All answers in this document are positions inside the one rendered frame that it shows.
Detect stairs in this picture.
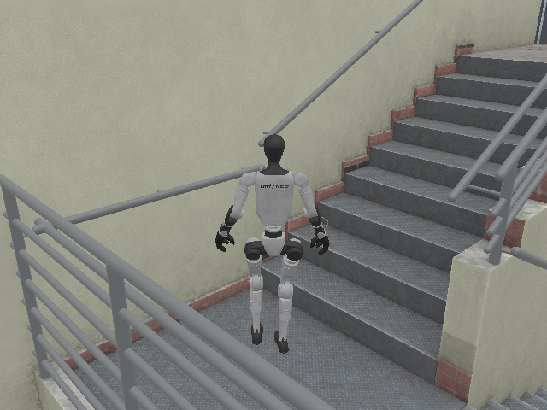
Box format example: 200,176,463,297
261,56,547,385
480,387,547,410

